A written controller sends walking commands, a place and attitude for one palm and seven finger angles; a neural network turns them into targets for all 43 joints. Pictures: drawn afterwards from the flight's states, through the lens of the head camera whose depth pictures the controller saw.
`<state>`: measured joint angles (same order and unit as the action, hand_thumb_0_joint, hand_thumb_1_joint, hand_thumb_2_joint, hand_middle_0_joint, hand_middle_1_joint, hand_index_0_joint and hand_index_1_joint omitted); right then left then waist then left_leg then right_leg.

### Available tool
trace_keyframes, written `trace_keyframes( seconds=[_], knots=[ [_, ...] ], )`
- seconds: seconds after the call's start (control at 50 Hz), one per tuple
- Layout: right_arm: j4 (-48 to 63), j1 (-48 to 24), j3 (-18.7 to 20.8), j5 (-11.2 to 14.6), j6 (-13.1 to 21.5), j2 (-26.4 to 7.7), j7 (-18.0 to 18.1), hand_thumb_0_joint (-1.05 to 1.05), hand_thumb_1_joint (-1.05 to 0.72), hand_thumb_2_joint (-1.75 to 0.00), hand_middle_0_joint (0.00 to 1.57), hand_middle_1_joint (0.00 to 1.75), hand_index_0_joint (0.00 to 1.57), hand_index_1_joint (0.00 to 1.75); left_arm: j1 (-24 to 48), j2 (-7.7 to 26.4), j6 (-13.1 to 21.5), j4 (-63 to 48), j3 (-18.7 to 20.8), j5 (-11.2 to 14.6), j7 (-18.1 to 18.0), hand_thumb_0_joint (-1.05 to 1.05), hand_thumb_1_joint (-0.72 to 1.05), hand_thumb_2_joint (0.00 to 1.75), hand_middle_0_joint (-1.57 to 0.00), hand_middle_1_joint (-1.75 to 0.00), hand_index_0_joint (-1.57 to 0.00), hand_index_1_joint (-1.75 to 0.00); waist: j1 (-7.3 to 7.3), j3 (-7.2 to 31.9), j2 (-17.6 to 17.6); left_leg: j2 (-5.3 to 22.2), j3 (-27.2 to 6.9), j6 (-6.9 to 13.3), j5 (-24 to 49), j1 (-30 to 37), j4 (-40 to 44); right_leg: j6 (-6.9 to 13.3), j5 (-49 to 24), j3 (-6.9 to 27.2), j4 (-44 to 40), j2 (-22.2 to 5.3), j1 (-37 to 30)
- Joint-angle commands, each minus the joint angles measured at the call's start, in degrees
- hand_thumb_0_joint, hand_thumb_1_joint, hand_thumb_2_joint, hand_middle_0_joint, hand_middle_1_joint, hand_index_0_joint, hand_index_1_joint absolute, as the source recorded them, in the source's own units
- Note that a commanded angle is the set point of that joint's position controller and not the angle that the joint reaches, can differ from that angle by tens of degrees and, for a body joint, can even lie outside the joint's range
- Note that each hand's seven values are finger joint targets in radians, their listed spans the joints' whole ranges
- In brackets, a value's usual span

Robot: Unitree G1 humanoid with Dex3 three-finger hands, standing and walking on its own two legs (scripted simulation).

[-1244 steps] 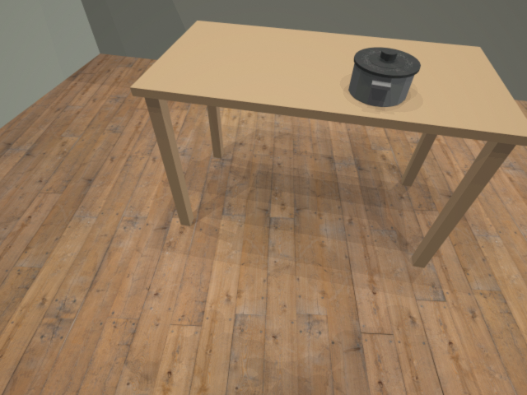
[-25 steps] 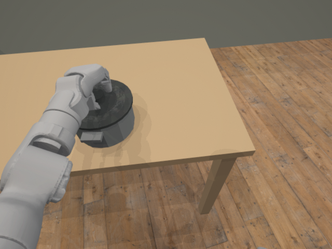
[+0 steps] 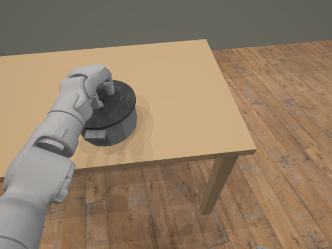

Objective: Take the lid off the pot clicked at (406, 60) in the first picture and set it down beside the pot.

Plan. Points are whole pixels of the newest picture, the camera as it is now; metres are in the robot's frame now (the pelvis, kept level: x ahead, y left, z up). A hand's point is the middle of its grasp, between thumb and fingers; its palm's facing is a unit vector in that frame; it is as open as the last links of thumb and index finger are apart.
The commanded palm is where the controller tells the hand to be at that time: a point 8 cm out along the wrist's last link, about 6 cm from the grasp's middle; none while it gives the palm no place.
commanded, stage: close the fingers and squeeze the knob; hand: left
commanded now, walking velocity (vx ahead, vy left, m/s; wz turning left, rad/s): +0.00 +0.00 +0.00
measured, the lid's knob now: (99, 96) +0.49 +0.17 +0.10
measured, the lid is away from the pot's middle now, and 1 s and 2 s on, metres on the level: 0.01 0.01 0.00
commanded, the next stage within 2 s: lift the lid straight up in 0.72 s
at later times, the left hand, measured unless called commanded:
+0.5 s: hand (95, 96) +0.46 +0.17 +0.13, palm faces -0.35 -0.07 -0.93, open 7.3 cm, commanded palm +0.46 +0.16 +0.18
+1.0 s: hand (95, 96) +0.47 +0.17 +0.13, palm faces -0.37 -0.09 -0.93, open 7.3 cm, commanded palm +0.47 +0.17 +0.20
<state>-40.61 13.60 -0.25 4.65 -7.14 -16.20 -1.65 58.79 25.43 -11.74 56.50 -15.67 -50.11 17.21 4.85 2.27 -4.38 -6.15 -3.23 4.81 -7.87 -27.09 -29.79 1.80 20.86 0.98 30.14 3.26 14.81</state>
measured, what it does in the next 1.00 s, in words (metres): stands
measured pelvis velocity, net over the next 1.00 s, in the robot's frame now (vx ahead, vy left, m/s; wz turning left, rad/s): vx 0.00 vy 0.00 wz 0.00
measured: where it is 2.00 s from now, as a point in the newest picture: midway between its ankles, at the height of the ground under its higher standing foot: outside the picture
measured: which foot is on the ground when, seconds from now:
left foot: down 0.00-1.00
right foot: down 0.00-1.00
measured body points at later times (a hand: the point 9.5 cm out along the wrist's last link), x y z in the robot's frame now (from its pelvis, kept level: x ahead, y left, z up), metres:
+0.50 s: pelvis +0.00 +0.00 +0.00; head +0.03 -0.02 +0.45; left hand +0.48 +0.17 +0.18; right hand +0.08 -0.27 -0.13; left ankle +0.07 +0.06 -0.73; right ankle -0.06 -0.11 -0.73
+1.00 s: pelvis +0.00 +0.00 +0.00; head +0.03 -0.02 +0.45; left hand +0.48 +0.17 +0.18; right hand +0.08 -0.27 -0.13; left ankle +0.07 +0.06 -0.73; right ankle -0.06 -0.11 -0.73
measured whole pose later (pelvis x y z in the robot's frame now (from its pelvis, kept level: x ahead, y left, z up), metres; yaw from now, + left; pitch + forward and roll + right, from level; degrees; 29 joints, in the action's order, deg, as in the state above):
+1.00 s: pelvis +0.00 +0.00 +0.00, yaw +0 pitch +5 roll -1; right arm -40.7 13.8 -0.5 4.6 -6.1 -16.6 -0.5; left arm 59.0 26.7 -10.9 56.3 -14.9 -50.1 19.8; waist 5.1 1.9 -3.9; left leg -5.8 -3.2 4.6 -8.3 -26.5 -29.8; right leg 2.1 20.7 1.1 29.4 3.6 13.9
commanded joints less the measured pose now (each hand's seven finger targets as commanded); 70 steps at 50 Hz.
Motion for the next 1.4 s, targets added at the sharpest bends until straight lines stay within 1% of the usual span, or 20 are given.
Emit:
trace_keyframes(
  seconds=[0.0,0.06,0.14,0.22,0.24,0.3,0.38,0.42,0.58,0.74,0.8,0.84,0.9,0.94,1.1,1.16,1.26,1.3,1.34,1.38],
  knots=[
    [5.63,-0.80,2.53,0.07,1.98,-8.40,0.30,0.00,-0.90,-0.90,0.20,0.30,0.20,0.30,31.25,12.08,0.46,-9.98,4.09,-0.31,-1.23,0.00,0.45,0.70,-0.77,-1.05,-0.77,-1.05,0.78,21.59,3.68,3.37,-3.15,0.60,8.05,28.21,0.51,1.24,-16.58,-2.09,-5.24,0.27,10.87],
    [5.41,-0.41,2.75,0.03,2.14,-8.19,0.17,0.00,-0.90,-0.90,0.20,0.30,0.20,0.30,30.82,11.13,0.55,-10.39,3.30,-0.52,-1.23,0.00,0.50,0.64,-0.80,-1.04,-0.80,-1.04,0.77,21.86,2.04,3.33,-3.30,0.45,8.91,29.68,0.11,1.29,-16.33,-2.27,-4.78,0.40,11.44],
    [4.89,0.05,2.29,0.25,1.95,-8.60,0.62,0.00,-0.90,-0.90,0.20,0.30,0.20,0.30,29.53,13.34,0.35,-6.89,4.49,-0.03,-0.93,0.00,0.47,0.70,-0.76,-1.03,-0.76,-1.03,0.85,19.17,6.31,3.03,-2.36,0.88,6.00,24.92,0.68,0.76,-16.51,-1.75,-5.79,0.23,9.63],
    [5.41,0.09,2.63,-0.01,2.33,-8.32,0.57,0.00,-0.90,-0.90,0.20,0.30,0.20,0.30,29.33,11.70,0.94,-8.64,3.70,-0.30,-0.67,0.00,0.47,0.74,-0.74,-1.02,-0.75,-1.02,0.89,20.66,3.46,3.03,-2.62,0.90,9.33,28.04,-0.21,1.07,-18.39,-1.85,-5.14,0.34,10.28],
    [5.15,0.22,2.52,0.03,2.27,-8.50,0.59,0.00,-0.90,-0.90,0.20,0.30,0.20,0.30,28.71,13.80,0.95,-8.08,5.17,-0.89,-0.79,0.00,0.48,0.75,-0.74,-1.02,-0.75,-1.02,0.53,20.86,3.67,3.02,-2.59,0.79,9.02,27.44,-0.06,1.09,-18.31,-1.79,-5.18,0.40,9.97],
    [5.85,-0.31,2.64,0.00,2.45,-8.09,0.56,0.00,-0.90,-0.90,0.20,0.30,0.20,0.30,30.06,10.76,1.46,-10.64,3.18,-0.42,-0.43,0.00,0.50,0.76,-0.75,-1.02,-0.76,-1.02,0.78,20.62,2.64,3.20,-2.87,0.86,9.25,28.34,0.17,1.32,-17.70,-2.06,-5.34,0.38,11.25],
    [5.44,-0.09,2.61,0.19,2.23,-8.41,0.48,0.00,-0.90,-0.90,0.20,0.30,0.20,0.30,29.40,13.03,1.03,-9.82,4.51,-0.79,-0.79,0.00,0.53,0.78,-0.76,-1.02,-0.77,-1.03,0.52,20.69,3.34,3.22,-2.72,0.69,8.48,28.12,0.18,1.22,-17.39,-1.98,-5.16,0.50,10.52],
    [5.33,0.01,2.74,0.12,2.16,-8.21,0.49,0.00,-0.90,-0.90,0.20,0.30,0.20,0.30,29.19,9.94,0.91,-8.90,2.54,-0.14,-0.69,0.00,0.55,0.79,-0.77,-1.03,-0.78,-1.03,1.14,19.24,3.23,3.31,-3.02,0.70,8.22,28.23,0.11,1.19,-16.33,-2.28,-5.22,0.61,11.74],
    [4.91,-0.18,2.63,0.21,2.47,-8.15,0.39,0.00,-0.90,-0.90,0.20,0.30,0.20,0.30,31.13,9.61,0.14,-9.64,2.05,-0.06,-0.62,0.00,0.63,0.83,-0.81,-1.04,-0.81,-1.05,1.03,21.17,4.67,3.00,-2.94,0.84,8.31,28.77,-0.03,1.04,-17.45,-2.20,-5.05,0.60,11.02],
    [4.84,-0.34,2.14,0.20,2.25,-8.51,0.83,0.00,-0.90,-0.90,0.20,0.30,0.20,0.30,28.97,13.57,0.23,-7.35,4.71,0.21,-0.25,0.00,0.71,0.86,-0.84,-1.06,-0.84,-1.07,0.89,19.78,6.11,2.60,-1.78,1.12,8.52,25.39,-0.31,0.70,-20.57,-1.41,-5.45,0.19,8.64],
    [4.87,-0.72,2.18,0.27,2.48,-8.36,0.91,0.00,-0.90,-0.90,0.20,0.30,0.20,0.30,30.99,10.60,0.35,-8.32,2.53,0.34,0.34,0.00,0.72,0.86,-0.84,-1.06,-0.85,-1.08,1.24,18.70,4.09,2.85,-1.85,1.18,8.67,25.93,-0.22,0.97,-20.16,-1.73,-5.29,0.15,10.51],
    [4.96,-0.19,2.11,0.06,2.49,-8.54,0.93,0.00,-0.90,-0.90,0.20,0.30,0.20,0.30,31.68,15.78,0.67,-9.85,5.78,-0.73,0.01,0.00,0.73,0.86,-0.84,-1.07,-0.85,-1.08,0.61,21.05,2.24,2.64,-2.08,1.04,9.54,27.30,-0.39,1.09,-20.70,-1.44,-4.97,0.26,9.00],
    [5.76,-0.74,2.18,0.00,2.76,-8.12,1.20,0.00,-0.90,-0.90,0.20,0.30,0.20,0.30,33.40,14.26,1.46,-13.01,4.84,-0.52,0.32,0.00,0.73,0.87,-0.84,-1.07,-0.85,-1.08,0.78,23.15,2.07,2.87,-2.24,1.16,11.15,28.57,-0.35,1.18,-22.19,-1.53,-4.89,0.14,8.42],
    [5.31,-0.22,2.16,0.08,2.71,-8.38,1.30,0.00,-0.90,-0.90,0.20,0.30,0.20,0.30,33.48,17.62,1.14,-11.62,6.87,-1.18,-0.07,0.00,0.73,0.87,-0.84,-1.07,-0.85,-1.08,0.59,22.30,3.05,2.87,-2.27,1.13,9.94,28.21,-0.08,1.00,-21.34,-1.40,-5.15,0.47,7.96],
    [6.14,-0.49,2.33,-0.14,4.02,-8.25,1.74,0.00,-0.90,-0.90,0.20,0.30,0.20,0.30,35.67,19.52,1.71,-15.42,8.41,-0.96,-0.25,0.00,0.73,0.87,-0.84,-1.07,-0.86,-1.08,0.23,25.21,1.37,2.71,-2.72,1.29,11.46,30.86,0.67,1.25,-22.41,-1.51,-5.32,0.57,6.90],
    [5.10,-0.03,2.24,0.22,4.14,-8.37,1.84,0.00,-0.90,-0.90,0.20,0.30,0.20,0.30,37.35,18.16,0.65,-13.02,6.44,-0.81,-0.12,0.00,0.73,0.87,-0.84,-1.07,-0.86,-1.08,0.88,21.70,2.50,2.78,-2.38,1.21,8.76,29.21,1.04,0.92,-20.74,-1.65,-5.88,0.59,7.62],
    [5.05,0.04,2.47,0.14,5.34,-8.34,1.75,0.00,-0.90,-0.90,0.20,0.30,0.20,0.30,40.46,15.97,0.75,-15.62,4.42,-0.75,0.82,0.00,0.73,0.87,-0.84,-1.07,-0.86,-1.08,1.17,23.92,-0.25,2.75,-3.45,0.88,9.45,33.36,1.25,1.15,-19.59,-2.04,-5.27,0.79,9.32],
    [5.41,0.07,2.54,-0.13,5.70,-8.64,1.70,0.00,-0.90,-0.90,0.20,0.30,0.20,0.30,39.45,17.84,1.24,-17.02,6.60,-0.38,1.46,0.00,0.73,0.87,-0.84,-1.07,-0.86,-1.08,0.48,26.05,-0.07,2.52,-3.44,1.14,11.95,34.17,1.06,1.36,-22.45,-1.92,-4.92,0.66,7.96],
    [4.90,0.26,2.38,-0.10,5.34,-8.70,1.69,0.00,-0.90,-0.90,0.20,0.30,0.20,0.30,39.65,18.78,0.68,-14.93,6.51,-0.76,1.74,0.00,0.73,0.87,-0.84,-1.07,-0.86,-1.08,0.68,25.04,1.86,2.26,-3.34,1.02,10.48,32.25,1.28,1.04,-21.60,-1.60,-5.62,0.62,7.10],
    [4.32,0.05,2.43,0.24,5.44,-8.76,1.72,0.00,-0.90,-0.90,0.20,0.30,0.20,0.30,39.81,15.73,-0.23,-12.31,4.09,-0.59,2.33,0.00,0.73,0.87,-0.84,-1.07,-0.86,-1.08,1.11,21.59,3.87,2.58,-3.27,1.10,7.64,31.06,1.68,0.90,-18.86,-2.05,-6.17,0.66,9.29]
  ],
)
